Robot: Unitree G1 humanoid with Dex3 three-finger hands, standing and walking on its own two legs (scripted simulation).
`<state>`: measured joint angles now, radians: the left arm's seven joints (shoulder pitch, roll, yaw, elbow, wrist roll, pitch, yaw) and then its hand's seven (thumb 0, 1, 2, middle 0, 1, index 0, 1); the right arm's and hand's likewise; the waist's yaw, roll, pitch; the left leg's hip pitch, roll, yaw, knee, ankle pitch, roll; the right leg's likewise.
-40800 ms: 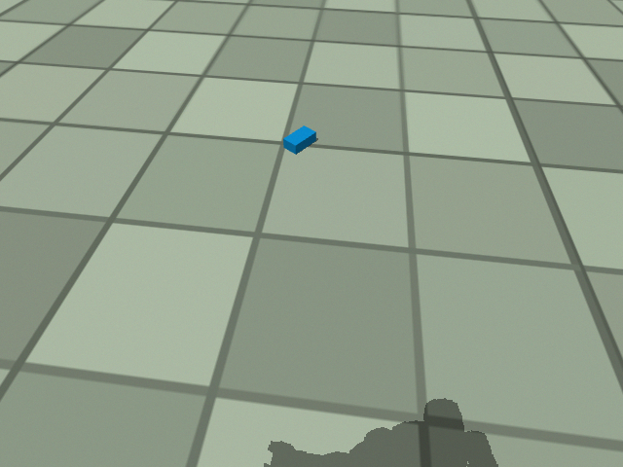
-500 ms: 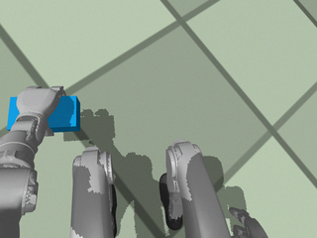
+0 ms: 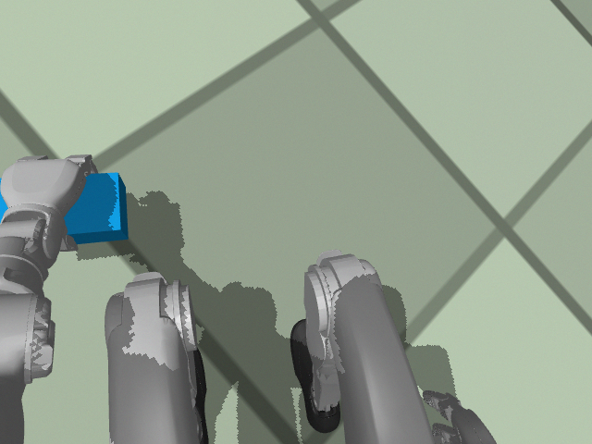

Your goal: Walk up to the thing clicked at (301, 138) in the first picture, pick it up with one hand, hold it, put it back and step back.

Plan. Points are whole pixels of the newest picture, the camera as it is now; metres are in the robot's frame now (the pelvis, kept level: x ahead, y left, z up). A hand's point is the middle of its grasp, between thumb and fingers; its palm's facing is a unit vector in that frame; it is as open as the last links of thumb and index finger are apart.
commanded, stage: lower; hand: left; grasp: from above
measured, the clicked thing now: (62, 211) +0.43 +0.29 -0.20
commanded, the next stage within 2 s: rest in 0.28 s
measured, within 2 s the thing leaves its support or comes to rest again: neither
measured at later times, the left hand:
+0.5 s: hand (79, 219) +0.43 +0.28 -0.24, palm faces -0.46 -0.04 -0.89, open 11.7 cm
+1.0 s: hand (91, 220) +0.44 +0.27 -0.28, palm faces -0.46 -0.07 -0.89, open 11.7 cm
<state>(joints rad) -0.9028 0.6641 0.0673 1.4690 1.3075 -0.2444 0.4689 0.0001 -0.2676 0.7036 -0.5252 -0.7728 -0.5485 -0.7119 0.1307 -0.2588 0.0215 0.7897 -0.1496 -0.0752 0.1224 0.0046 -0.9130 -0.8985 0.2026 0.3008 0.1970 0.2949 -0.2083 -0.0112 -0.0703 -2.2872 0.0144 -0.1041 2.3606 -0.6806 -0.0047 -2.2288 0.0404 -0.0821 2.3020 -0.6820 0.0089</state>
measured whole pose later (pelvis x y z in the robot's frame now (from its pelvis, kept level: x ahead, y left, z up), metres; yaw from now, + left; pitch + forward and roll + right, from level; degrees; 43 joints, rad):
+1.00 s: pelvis +0.01 +0.01 -0.05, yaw -5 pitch +28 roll -11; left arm -0.88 0.85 0.17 1.62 1.38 -0.31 0.64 0.00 -0.25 0.69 -0.52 -0.77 -0.54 -0.71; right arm 0.10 -0.30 0.15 0.77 -0.27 -0.17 0.22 0.00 -0.90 -0.89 0.20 0.30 0.20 0.30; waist -0.30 -0.10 0.09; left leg -2.36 0.02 -0.21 2.58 -0.72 -0.01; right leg -2.28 0.07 -0.17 2.45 -0.69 0.03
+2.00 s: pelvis +0.00 +0.01 -0.05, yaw -8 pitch +26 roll -13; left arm -0.94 0.88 0.06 1.72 1.33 -0.26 0.72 0.00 -0.40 0.92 -0.19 -0.89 -0.19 -0.90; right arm 0.05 -0.33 0.24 0.76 -0.29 -0.27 0.29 0.00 -0.89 -0.89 0.20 0.30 0.20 0.30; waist -0.33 -0.13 0.12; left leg -2.34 0.02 -0.24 2.58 -0.73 0.00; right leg -2.23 0.08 -0.19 2.41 -0.67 0.04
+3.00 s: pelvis +0.00 +0.01 -0.01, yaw -3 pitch +33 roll -9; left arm -0.81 0.68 0.01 1.28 1.10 -0.01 0.45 0.00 -0.49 0.97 -0.09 -0.98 -0.10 -0.97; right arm 0.12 -0.30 0.05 0.76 -0.12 -0.14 0.30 0.01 -0.90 -0.90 0.20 0.30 0.20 0.30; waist -0.19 0.04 -0.11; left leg -2.28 0.03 -0.14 2.41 -0.72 0.00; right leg -2.21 0.06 -0.12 2.31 -0.69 0.02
